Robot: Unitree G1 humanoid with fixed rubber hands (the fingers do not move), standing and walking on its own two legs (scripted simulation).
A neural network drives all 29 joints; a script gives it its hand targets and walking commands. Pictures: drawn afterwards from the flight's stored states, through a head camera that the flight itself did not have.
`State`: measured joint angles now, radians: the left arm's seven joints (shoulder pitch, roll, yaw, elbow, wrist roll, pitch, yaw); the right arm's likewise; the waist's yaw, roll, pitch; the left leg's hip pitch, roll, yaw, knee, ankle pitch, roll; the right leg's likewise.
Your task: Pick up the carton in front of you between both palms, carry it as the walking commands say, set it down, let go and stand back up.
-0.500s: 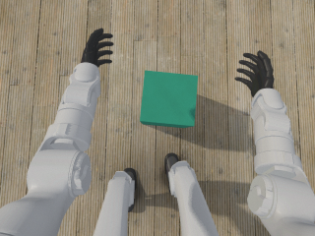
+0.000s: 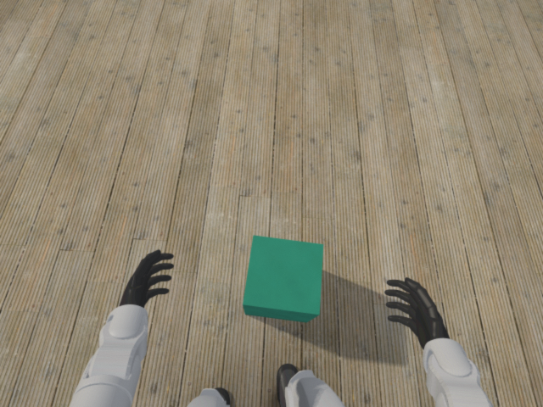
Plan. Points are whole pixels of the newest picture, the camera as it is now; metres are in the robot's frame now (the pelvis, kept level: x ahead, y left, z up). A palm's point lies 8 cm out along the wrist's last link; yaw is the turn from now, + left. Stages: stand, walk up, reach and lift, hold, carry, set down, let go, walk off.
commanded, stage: let go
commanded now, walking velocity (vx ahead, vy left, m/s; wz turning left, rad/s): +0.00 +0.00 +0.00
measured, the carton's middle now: (281, 281) +0.41 -0.07 -0.62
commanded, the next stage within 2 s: stand in 0.74 s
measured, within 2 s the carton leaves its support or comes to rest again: neither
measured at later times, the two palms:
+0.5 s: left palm (40, 383) +0.18 +0.27 -0.04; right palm (411, 367) +0.18 -0.19 -0.04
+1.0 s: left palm out of the picture +0.15 +0.31 -0.05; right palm (459, 381) +0.16 -0.26 -0.07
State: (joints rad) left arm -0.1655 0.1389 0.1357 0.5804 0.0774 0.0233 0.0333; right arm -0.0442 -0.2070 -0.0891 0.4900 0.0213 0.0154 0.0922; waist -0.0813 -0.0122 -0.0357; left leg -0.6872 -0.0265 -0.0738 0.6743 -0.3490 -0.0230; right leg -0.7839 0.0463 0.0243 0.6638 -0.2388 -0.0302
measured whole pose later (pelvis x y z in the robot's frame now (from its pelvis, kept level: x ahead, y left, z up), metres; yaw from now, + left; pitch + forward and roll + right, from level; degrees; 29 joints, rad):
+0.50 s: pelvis +0.02 +0.04 +0.03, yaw -1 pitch -3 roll -1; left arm 0.23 0.21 0.03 0.43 0.00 0.10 -0.06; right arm 0.22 -0.21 -0.05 0.43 -0.02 0.12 0.07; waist 0.00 0.03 0.08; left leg -0.06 -0.05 -0.05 0.44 -0.32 0.04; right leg -0.15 0.02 0.06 0.42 -0.22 0.02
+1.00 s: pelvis +0.03 +0.02 +0.02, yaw +0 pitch +0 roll +0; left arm 0.19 0.32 0.05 0.72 0.05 0.02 0.02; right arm 0.22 -0.34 -0.04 0.63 -0.04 0.03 -0.02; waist 0.00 0.05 0.01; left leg -0.15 -0.03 -0.08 0.52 -0.37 0.01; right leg -0.25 0.04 0.03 0.53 -0.28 -0.01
